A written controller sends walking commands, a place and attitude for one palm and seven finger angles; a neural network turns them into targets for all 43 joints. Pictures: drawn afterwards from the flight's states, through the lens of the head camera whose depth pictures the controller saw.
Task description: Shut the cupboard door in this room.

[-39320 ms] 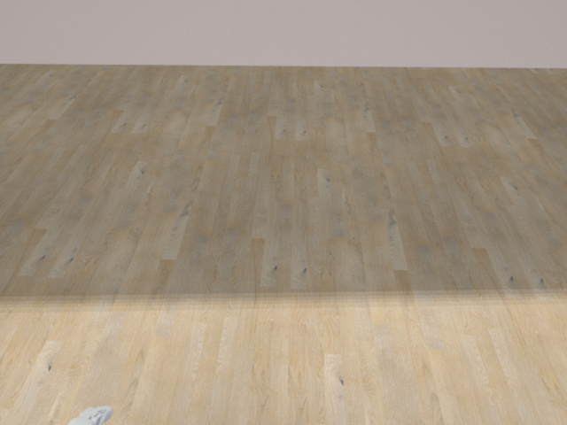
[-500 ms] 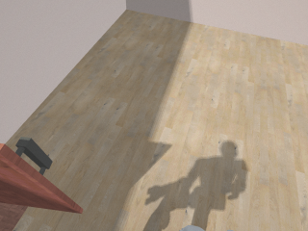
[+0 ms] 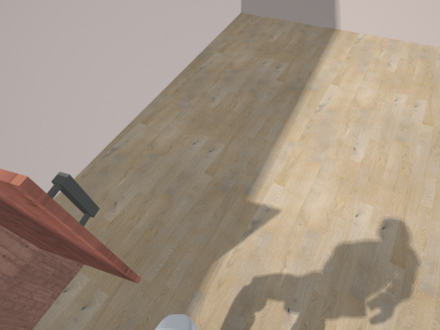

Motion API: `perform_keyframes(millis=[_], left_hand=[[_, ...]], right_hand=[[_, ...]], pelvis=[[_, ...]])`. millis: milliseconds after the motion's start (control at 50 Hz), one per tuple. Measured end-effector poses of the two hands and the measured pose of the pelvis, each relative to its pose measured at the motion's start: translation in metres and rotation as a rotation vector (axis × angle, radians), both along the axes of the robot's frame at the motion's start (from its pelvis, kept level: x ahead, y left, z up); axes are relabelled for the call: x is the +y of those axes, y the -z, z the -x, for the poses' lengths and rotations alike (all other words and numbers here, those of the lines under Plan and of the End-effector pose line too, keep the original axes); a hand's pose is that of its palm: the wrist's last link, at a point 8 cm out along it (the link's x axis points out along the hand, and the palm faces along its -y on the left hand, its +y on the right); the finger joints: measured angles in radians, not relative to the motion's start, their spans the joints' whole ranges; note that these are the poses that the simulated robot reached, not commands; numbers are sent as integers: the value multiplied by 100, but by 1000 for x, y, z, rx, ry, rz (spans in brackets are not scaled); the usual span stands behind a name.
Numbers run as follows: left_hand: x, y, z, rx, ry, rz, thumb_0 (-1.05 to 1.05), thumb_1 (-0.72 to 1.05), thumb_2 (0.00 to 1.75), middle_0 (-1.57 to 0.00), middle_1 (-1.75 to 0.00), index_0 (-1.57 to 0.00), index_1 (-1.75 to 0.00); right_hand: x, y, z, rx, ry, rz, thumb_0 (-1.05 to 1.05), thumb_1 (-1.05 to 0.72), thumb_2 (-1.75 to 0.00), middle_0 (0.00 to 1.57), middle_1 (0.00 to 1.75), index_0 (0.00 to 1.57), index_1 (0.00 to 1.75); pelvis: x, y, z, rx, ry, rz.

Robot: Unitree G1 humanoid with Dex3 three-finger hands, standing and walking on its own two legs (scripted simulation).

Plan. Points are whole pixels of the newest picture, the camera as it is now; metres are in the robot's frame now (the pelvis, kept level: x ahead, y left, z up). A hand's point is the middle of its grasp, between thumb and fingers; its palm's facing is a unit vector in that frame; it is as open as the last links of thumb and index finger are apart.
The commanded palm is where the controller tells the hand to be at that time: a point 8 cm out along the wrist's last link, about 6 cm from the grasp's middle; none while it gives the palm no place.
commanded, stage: turn or walk to find it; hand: left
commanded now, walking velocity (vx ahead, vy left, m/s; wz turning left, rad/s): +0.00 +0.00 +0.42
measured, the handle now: (71, 205) +0.35 +0.34 -0.02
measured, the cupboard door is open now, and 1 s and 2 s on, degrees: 100 100 100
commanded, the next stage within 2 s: stand and wait in 1.10 s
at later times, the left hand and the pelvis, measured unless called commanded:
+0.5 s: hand out of the picture +0.01 +0.25 -0.17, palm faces +0.25 -0.94 -0.24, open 7.4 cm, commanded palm none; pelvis -0.01 +0.03 +0.00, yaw +12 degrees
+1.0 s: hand out of the picture -0.06 +0.21 -0.18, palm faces +0.45 -0.86 -0.22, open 7.4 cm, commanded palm none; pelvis -0.03 +0.01 -0.01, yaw +26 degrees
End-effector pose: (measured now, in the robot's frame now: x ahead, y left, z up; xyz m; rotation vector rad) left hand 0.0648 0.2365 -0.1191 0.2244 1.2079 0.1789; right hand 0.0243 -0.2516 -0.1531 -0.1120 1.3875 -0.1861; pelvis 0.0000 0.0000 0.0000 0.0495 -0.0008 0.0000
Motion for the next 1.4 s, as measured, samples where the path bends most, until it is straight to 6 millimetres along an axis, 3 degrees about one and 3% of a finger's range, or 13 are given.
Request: perform_keyframes(millis=[100, 200, 280, 460, 640, 760, 860, 940, 1040, 1120, 1260, 1400], left_hand=[[20, 11, 44, 69, -88, 8, 0, 91, 90, -20, -30, -20, -30], [48, 35, 88, 140, -183, 30, 0, 91, 90, -20, -30, -20, -29], [62, 36, 105, 186, -229, 36, 0, 91, 90, -20, -30, -20, -29], [64, 18, 81, 67, -252, 42, 1, 91, 90, -20, -30, -19, -29], [31, 10, 52, -53, -248, -8, 0, 91, 90, -20, -30, -19, -29], [9, 2, 72, -47, -310, -7, 0, 91, 90, -20, -30, -20, -29], [2, 6, 98, -18, -368, 18, 0, 90, 90, -20, -30, -20, -29], [5, 17, 128, 15, -428, 43, 0, 90, 90, -20, -30, -20, -30], [21, 41, 175, 74, -518, 73, 0, 90, 90, -20, -30, -20, -30], [30, 38, 198, 130, -560, 76, 1, 91, 90, -20, -30, -20, -29], [36, 21, 196, 86, -584, 56, 1, 91, 90, -20, -30, -19, -29], [15, 17, 172, 53, -564, 31, 0, 91, 90, -20, -30, -19, -29]], right_hand=[[13, -6, -43, -59, -102, 23, 0, -91, -90, 20, 29, 20, 30], [40, -13, -94, -180, -210, 59, 0, -91, -90, 20, 29, 20, 30], [60, -27, -113, -249, -258, 70, 0, -91, -90, 20, 29, 20, 30], [73, -32, -108, -225, -301, 39, 0, -90, -90, 20, 30, 20, 30], [39, 3, -82, -119, -288, -16, 0, -90, -90, 20, 30, 20, 30], [21, 5, -77, -48, -326, -10, 0, -91, -90, 20, 29, 20, 30], [22, -3, -81, -20, -379, 7, 0, -91, -90, 20, 29, 20, 30], [37, -9, -95, -35, -445, 28, 0, -91, -90, 20, 29, 20, 30], [72, -14, -120, -131, -533, 54, 0, -91, -90, 20, 29, 20, 30], [93, -27, -128, -183, -573, 54, 0, -91, -90, 20, 29, 20, 30], [112, -30, -131, -192, -611, 20, 0, -90, -90, 20, 30, 20, 30], [105, -5, -125, -145, -589, -49, 0, -90, -90, 20, 30, 20, 30]], pelvis=[[9, 3, 2, 1, -48, 14], [29, 16, 4, -3, -100, 40], [38, 11, 7, -15, -120, 48], [37, -1, 10, -8, -188, 67], [5, 12, 9, 0, -264, 40], [-5, 6, 12, -16, -332, 26], [-6, 2, 14, -14, -383, 16], [1, 4, 20, -9, -422, 23], [18, 16, 30, -7, -468, 43], [24, 9, 34, -11, -490, 57], [27, -2, 33, -9, -518, 60], [13, 6, 20, -8, -525, 20]])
